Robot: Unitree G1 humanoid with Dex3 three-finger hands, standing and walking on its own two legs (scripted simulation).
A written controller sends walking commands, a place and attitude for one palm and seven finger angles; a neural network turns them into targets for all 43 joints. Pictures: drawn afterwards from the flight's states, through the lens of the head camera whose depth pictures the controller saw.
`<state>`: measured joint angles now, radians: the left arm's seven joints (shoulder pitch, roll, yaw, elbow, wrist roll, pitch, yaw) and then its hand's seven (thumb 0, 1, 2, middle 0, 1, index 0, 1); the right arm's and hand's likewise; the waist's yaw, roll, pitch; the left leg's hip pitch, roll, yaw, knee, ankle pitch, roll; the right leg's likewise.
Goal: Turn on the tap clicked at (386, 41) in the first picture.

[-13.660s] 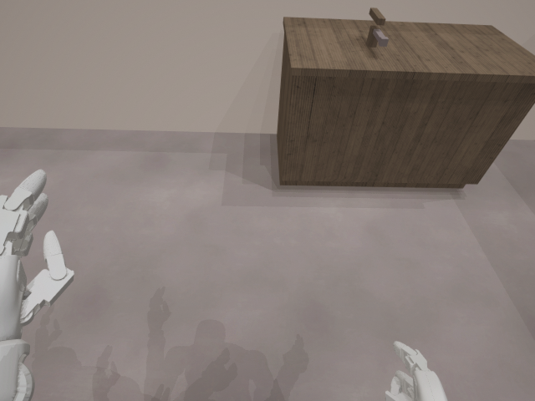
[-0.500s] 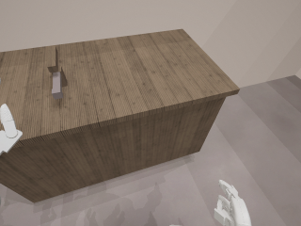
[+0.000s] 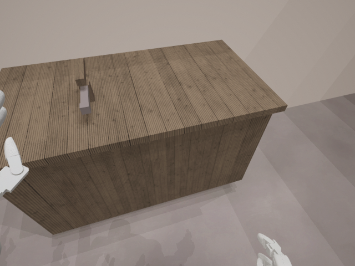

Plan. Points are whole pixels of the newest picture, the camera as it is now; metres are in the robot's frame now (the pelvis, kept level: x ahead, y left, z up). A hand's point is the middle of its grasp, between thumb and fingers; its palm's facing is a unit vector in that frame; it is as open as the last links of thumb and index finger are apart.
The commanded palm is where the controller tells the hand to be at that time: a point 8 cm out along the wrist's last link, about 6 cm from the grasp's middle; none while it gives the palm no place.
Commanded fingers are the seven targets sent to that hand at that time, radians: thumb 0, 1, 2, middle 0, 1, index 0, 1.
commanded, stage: come to a stop and stand still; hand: left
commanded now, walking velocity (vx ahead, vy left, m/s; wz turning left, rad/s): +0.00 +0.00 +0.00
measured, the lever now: (85, 108) +0.56 +0.32 +0.02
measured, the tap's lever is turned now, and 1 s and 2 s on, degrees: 0 0 0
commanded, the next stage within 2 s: look again from close up in 0.02 s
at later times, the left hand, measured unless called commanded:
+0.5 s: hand (30, 182) +0.22 +0.26 +0.15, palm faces +0.29 -0.88 -0.38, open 7.4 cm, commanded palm +0.16 +0.30 +0.18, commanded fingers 0.00 0.90 0.90 -0.20 -0.30 -0.20 -0.30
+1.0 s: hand (46, 142) +0.29 +0.26 +0.16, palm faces +0.37 -0.87 -0.34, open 7.4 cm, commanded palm +0.23 +0.30 +0.18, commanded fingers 0.00 0.90 0.90 -0.20 -0.30 -0.20 -0.30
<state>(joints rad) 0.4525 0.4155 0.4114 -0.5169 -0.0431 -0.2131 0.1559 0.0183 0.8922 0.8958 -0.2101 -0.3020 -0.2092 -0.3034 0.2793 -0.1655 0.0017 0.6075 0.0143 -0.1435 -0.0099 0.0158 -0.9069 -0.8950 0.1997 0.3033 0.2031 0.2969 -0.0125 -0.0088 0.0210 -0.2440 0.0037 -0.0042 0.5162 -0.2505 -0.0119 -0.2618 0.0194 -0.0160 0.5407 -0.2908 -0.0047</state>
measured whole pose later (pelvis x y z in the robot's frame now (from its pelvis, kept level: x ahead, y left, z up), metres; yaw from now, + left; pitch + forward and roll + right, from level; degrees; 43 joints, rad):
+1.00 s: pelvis +0.06 +0.02 -0.01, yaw -2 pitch +0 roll -2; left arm 0.36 0.38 0.37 -0.47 -0.04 -0.19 0.11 0.02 0.89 0.90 -0.21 -0.30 -0.21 -0.30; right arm 0.22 -0.18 0.04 0.56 0.00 -0.10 -0.01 0.02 -0.90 -0.89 0.20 0.30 0.21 0.30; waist 0.00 -0.01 0.02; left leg -0.23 0.02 0.03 0.69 -0.45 0.03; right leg -0.24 0.05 -0.01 0.61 -0.37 -0.02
